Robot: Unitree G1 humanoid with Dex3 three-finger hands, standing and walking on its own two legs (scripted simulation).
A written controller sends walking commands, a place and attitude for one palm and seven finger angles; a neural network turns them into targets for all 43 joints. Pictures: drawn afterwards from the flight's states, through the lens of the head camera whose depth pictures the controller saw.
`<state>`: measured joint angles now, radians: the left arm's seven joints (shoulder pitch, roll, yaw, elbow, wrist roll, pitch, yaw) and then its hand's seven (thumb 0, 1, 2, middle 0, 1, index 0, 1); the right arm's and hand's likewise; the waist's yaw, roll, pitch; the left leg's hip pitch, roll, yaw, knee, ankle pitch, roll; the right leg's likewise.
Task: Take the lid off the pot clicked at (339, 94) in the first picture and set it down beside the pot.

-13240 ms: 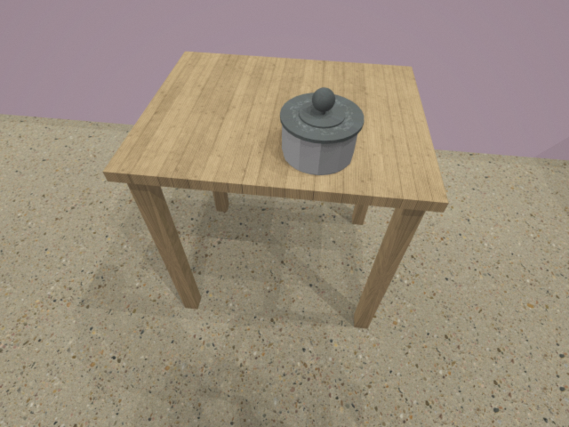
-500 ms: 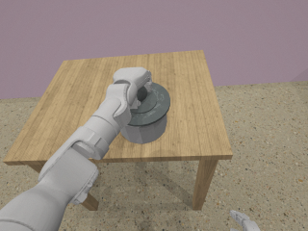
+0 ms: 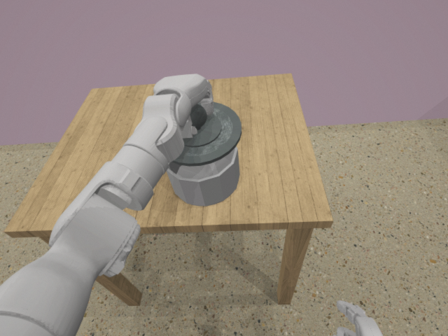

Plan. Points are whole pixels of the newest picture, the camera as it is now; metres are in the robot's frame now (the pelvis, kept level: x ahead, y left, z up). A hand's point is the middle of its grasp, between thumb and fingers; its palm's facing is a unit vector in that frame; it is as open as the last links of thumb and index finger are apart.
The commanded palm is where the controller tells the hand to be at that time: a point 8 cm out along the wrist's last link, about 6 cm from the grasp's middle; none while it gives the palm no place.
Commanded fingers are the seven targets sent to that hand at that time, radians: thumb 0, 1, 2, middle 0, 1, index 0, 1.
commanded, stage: lift the lid straight up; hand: left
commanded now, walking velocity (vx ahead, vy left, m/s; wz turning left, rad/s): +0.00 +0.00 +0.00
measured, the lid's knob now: (194, 116) +0.49 +0.05 +0.15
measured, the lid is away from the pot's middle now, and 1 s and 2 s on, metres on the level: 0.01 0.01 0.10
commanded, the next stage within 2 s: move the lid sideways beside the pot in 1.10 s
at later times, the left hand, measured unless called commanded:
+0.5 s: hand (181, 98) +0.46 +0.06 +0.21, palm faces -0.18 -0.04 -0.98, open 8.0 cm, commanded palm +0.43 +0.07 +0.29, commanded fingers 0.00 0.60 1.08 -0.95 -1.04 -0.80 -0.97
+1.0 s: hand (169, 79) +0.45 +0.07 +0.25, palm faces -0.12 -0.03 -0.99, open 8.0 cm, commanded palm +0.43 +0.08 +0.32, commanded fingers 0.00 0.60 1.08 -0.95 -1.04 -0.80 -0.97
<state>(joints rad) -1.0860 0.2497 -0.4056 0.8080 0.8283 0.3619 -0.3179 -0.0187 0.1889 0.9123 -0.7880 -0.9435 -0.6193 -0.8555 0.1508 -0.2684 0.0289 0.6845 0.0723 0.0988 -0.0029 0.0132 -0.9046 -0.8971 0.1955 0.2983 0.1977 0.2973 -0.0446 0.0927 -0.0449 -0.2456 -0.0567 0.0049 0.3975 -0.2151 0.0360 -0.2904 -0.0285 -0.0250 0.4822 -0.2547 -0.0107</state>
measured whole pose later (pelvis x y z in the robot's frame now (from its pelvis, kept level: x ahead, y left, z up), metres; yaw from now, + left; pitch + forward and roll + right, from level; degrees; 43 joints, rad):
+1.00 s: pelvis -0.01 +0.01 +0.00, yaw +0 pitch +3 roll +1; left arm -1.27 0.29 -0.39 0.80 0.84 0.38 -0.40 -0.03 0.18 0.92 -0.80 -0.95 -0.62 -0.85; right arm 0.13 -0.26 0.05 0.68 0.07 0.08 0.01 0.01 -0.90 -0.90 0.20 0.30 0.20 0.30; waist -0.02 0.09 -0.05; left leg -0.25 -0.07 0.00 0.39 -0.20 0.05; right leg -0.29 -0.04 -0.02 0.47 -0.23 0.00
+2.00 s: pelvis -0.01 +0.02 +0.00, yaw +1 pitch +3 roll +1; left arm -1.15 0.47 -0.31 0.67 0.88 0.32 -0.53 -0.04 0.19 0.91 -0.81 -0.96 -0.62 -0.85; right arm 0.14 -0.28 0.05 0.64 0.08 0.08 0.00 0.01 -0.90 -0.90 0.20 0.30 0.20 0.30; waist -0.02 0.08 -0.03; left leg -0.23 -0.07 -0.01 0.39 -0.20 0.06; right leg -0.26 -0.04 -0.03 0.43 -0.22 0.01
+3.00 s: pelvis +0.00 +0.02 +0.00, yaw +1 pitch +5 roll +0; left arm -1.14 0.72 -0.18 0.77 0.92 0.16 -0.58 -0.05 0.19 0.91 -0.81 -0.96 -0.61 -0.85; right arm 0.20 -0.30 0.03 0.63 0.10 0.15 -0.01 0.01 -0.90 -0.90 0.20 0.30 0.20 0.30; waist -0.06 0.06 -0.01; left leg -0.28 -0.06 -0.01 0.40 -0.21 0.06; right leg -0.27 -0.03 -0.04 0.39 -0.20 0.01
